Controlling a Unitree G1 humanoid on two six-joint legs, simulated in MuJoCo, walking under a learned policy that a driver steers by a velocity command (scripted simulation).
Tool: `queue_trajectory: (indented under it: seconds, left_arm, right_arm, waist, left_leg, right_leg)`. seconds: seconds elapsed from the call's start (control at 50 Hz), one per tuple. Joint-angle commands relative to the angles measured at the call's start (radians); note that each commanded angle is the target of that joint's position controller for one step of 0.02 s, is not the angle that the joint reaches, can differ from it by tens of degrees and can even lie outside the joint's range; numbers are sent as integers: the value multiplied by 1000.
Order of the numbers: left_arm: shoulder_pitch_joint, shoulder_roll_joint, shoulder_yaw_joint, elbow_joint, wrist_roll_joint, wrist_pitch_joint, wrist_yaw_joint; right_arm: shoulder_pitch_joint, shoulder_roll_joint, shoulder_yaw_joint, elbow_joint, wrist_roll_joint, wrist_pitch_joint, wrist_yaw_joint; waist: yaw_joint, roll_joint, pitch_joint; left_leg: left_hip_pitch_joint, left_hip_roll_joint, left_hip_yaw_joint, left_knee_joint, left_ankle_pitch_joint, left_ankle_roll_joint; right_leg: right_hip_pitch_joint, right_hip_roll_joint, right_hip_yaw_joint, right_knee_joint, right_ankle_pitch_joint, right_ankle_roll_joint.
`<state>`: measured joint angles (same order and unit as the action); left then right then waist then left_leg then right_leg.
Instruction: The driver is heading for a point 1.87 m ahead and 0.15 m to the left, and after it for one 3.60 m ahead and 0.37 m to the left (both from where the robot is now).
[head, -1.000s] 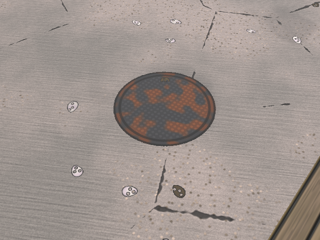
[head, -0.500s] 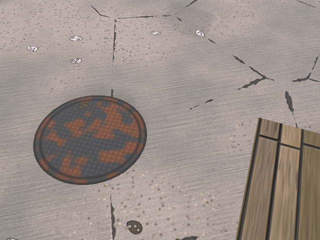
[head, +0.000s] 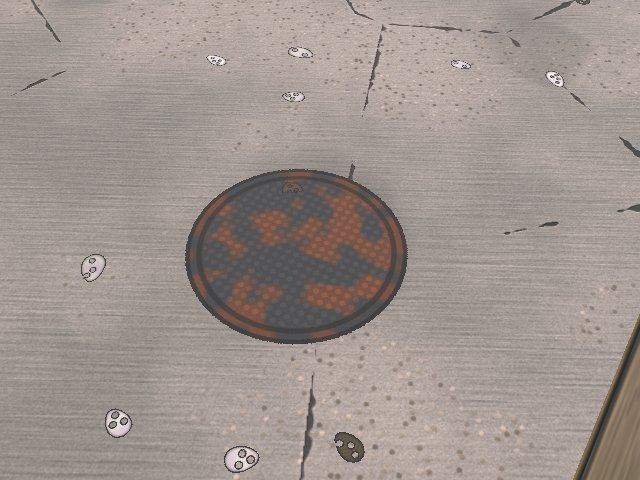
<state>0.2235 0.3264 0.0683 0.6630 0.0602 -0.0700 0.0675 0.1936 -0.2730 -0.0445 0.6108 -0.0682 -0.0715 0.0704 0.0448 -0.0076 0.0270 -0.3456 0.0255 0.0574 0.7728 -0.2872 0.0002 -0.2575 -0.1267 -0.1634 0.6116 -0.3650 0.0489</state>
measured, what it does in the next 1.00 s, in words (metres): goes down: right foot, then left foot 0.11 m lower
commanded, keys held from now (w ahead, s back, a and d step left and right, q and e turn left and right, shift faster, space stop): q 0.32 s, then w+q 0.12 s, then w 0.12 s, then w+e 0.44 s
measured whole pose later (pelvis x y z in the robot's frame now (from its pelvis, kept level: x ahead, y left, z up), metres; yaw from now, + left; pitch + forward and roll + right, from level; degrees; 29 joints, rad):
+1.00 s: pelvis +0.20 +0.09 -0.09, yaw +9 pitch +2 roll -4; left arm 0.63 0.24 0.07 0.90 -0.04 -0.03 0.05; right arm -0.08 -0.22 -0.03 0.61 0.02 -0.11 0.06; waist 0.13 0.07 0.01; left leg -0.38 0.03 -0.10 0.36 0.15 0.01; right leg -0.05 0.07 0.14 0.97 -0.81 -0.01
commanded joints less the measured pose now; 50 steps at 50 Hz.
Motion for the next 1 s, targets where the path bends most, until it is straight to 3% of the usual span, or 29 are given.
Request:
queue_trajectory:
  seconds: [0.02,0.04,0.06,0.08,0.1,0.12,0.14,0.2,0.24,0.32,0.4,0.48,0.54,0.56,0.58,0.6,0.62,0.64,0.68,0.7,0.76,0.78,0.8,0.82,0.84,0.88,0.94,0.98,1.0]
  left_arm:
    - [-112,122,29,-78,19,5,-37]
    - [-79,65,17,-145,1,0,-41]
    - [-136,68,10,-157,-41,-11,-45]
    - [-183,67,6,-172,-52,-17,-38]
    - [-169,104,20,-159,-33,-20,-24]
    - [-134,117,21,-128,2,-16,-17]
    - [-85,104,10,-104,19,-8,-14]
    - [-12,66,-13,-76,16,22,-28]
    - [6,78,-15,-73,7,35,-37]
    - [-47,73,-26,-105,15,48,-27]
    - [-71,19,-51,-109,53,46,-34]
    - [-46,-20,-66,-108,35,28,-64]
    - [57,-29,-68,-68,8,10,-96]
    - [121,-13,-61,-50,3,-1,-102]
    - [238,33,-43,-16,6,-19,-95]
    - [286,151,-10,-10,14,-39,-88]
    - [299,80,-26,18,30,-45,-88]
    - [258,24,-40,38,20,-55,-87]
    - [202,-73,-71,46,7,-60,-85]
    - [193,-94,-78,52,0,-58,-84]
    - [288,-71,-71,110,-3,-66,-84]
    - [308,85,-6,133,-156,-38,-36]
    - [292,83,-10,147,-171,-16,-6]
    - [299,65,-10,157,-149,-3,-3]
    - [313,75,2,174,-127,3,-2]
    - [295,22,4,179,-117,7,-6]
    - [313,-13,15,175,-109,31,-8]
    - [296,9,30,169,-97,38,-24]
    - [312,-53,18,159,-93,28,-35]
  right_arm:
    - [180,-167,-72,-23,43,-43,13]
    - [222,-370,-120,-62,29,-67,-16]
    - [264,-291,-100,-40,-4,-86,-11]
    - [227,-226,-82,-34,-4,-95,-8]
    - [175,-161,-60,-24,16,-89,-6]
    - [117,-115,-38,-24,40,-74,-7]
    - [60,-117,-31,-40,39,-56,-1]
    - [2,-141,-26,-51,3,-42,1]
    - [27,-144,-28,-43,-3,-49,1]
    - [114,-137,-28,-23,6,-48,4]
    - [195,-98,-12,4,19,-41,-1]
    - [103,-115,-16,-29,36,-38,-4]
    - [52,-137,-24,-20,37,-8,9]
    - [57,-114,-20,-8,21,-6,16]
    - [75,-51,-9,-1,9,-13,23]
    - [79,1,6,-37,1,-23,34]
    - [-24,-40,-4,-41,-21,-37,7]
    - [-62,-39,-3,-34,-17,-35,-28]
    - [-60,-43,0,-6,-39,-22,-48]
    - [-83,-16,10,-3,-50,-16,-41]
    - [-161,15,25,-3,-33,-12,-27]
    - [-339,-47,-6,-84,144,-38,-44]
    - [-360,-34,6,-90,144,-51,-37]
    - [-349,9,16,-79,114,-57,-22]
    - [-326,8,8,-67,101,-52,-9]
    - [-302,-1,-2,-65,105,-26,-1]
    - [-251,-27,-17,-34,102,-26,-6]
    - [40,-53,-46,59,81,-36,-19]
    - [227,-78,-48,114,66,-35,-20]
  waist:
    - [-98,45,-107]
    - [-80,279,-176]
    - [-142,142,-167]
    - [-139,158,-111]
    - [-108,171,-97]
    - [-72,121,-110]
    - [-26,85,-104]
    - [21,66,-130]
    - [9,78,-130]
    - [-54,82,-130]
    - [-106,107,-51]
    - [-87,105,-11]
    - [-35,62,-3]
    - [-12,56,-19]
    - [10,-20,-58]
    - [21,-225,-41]
    - [59,-19,64]
    - [28,55,85]
    - [3,0,13]
    - [-3,-2,27]
    - [36,-39,44]
    - [44,35,182]
    - [30,59,183]
    - [42,20,144]
    - [47,-35,98]
    - [29,-80,78]
    - [14,-33,40]
    - [-128,4,-104]
    - [-183,87,-214]
  left_leg:
    - [311,-44,13,-239,500,91]
    - [458,235,-404,-336,1085,315]
    - [500,306,-467,-337,1021,387]
    - [442,310,-460,-346,905,381]
    - [395,301,-450,-331,847,361]
    - [341,279,-411,-318,822,332]
    - [240,251,-378,-321,846,310]
    - [108,158,-292,-321,918,282]
    - [113,157,-312,-310,904,284]
    - [210,210,-426,-254,844,325]
    - [176,158,-569,-377,13,323]
    - [49,87,-567,-389,-206,294]
    - [-55,50,-540,-274,-204,317]
    - [-115,36,-529,-179,-169,311]
    - [-250,-25,-423,44,-193,235]
    - [-520,-166,-231,337,-283,93]
    - [-717,-64,-305,449,-262,62]
    - [-752,-15,-298,490,-149,36]
    - [-633,25,-208,435,-13,-2]
    - [-571,38,-166,372,25,-12]
    - [-521,48,-134,112,323,-48]
    - [-519,20,-139,25,355,-30]
    - [-403,-5,-152,-217,438,-36]
    - [-196,-52,-113,-328,576,-33]
    - [-65,-60,-121,-312,686,-32]
    - [-12,-27,-168,-316,669,-17]
    - [12,15,-197,-451,599,8]
    - [405,33,-138,-395,583,30]
    - [736,153,-229,-204,759,54]
  right_leg:
    - [-114,-66,11,97,189,-63]
    - [-288,117,-14,377,-281,37]
    - [-426,139,178,452,-339,27]
    - [-486,122,233,519,-306,23]
    - [-505,99,266,596,-267,22]
    - [-481,80,282,622,-209,28]
    - [-408,72,279,616,-139,39]
    - [-251,111,221,569,67,70]
    - [-234,115,222,546,79,81]
    - [-298,96,251,520,-19,89]
    - [-302,79,243,385,-65,53]
    - [-110,146,155,179,-154,22]
    - [121,207,98,-93,29,-10]
    - [228,197,124,-127,30,-38]
    - [364,83,268,-129,73,-163]
    - [443,-210,737,-268,300,-480]
    - [436,-344,866,-362,206,-539]
    - [424,-287,773,-337,156,-475]
    - [378,-124,546,-315,233,-375]
    - [312,-76,483,-314,267,-340]
    - [258,2,407,-283,281,-316]
    - [175,-70,497,-279,453,-292]
    - [88,1,416,-251,318,-250]
    - [-16,41,372,-246,237,-219]
    - [-70,34,384,-215,166,-207]
    - [-57,29,418,-137,49,-205]
    - [97,45,464,76,39,-188]
    - [-45,115,394,441,137,-141]
    - [-338,183,383,767,-304,-113]
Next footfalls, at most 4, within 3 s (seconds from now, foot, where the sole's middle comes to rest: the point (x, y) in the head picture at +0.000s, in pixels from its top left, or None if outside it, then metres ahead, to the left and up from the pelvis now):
0.56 right None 0.02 -0.11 -0.76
0.98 left None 0.31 0.23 -0.88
1.48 right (365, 449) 0.57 -0.05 -0.88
2.08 left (311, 321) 0.90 0.08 -0.88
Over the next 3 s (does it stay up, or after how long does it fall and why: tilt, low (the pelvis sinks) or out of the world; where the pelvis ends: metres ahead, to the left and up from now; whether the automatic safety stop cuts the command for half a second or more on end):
stays up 1.23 0.07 -0.11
